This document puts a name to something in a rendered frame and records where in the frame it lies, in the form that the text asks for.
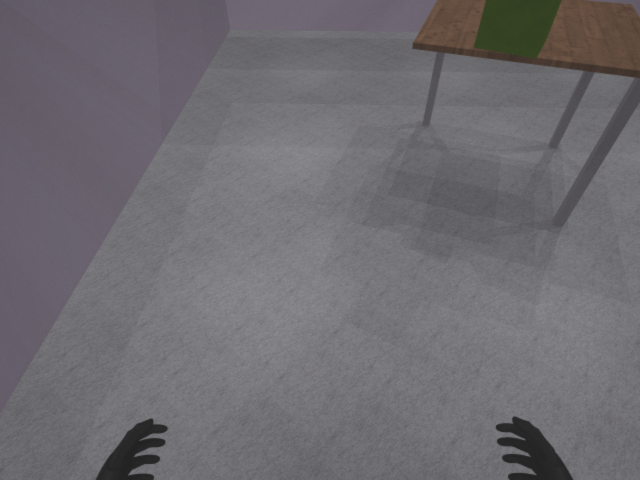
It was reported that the table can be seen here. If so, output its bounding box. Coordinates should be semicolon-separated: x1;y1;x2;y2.
412;0;640;227

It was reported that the carton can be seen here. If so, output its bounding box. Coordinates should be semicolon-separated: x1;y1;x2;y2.
474;0;562;59

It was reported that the left robot hand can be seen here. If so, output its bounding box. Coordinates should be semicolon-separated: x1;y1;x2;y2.
96;418;168;480

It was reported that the right robot hand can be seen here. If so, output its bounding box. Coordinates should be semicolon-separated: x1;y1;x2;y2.
496;416;573;480

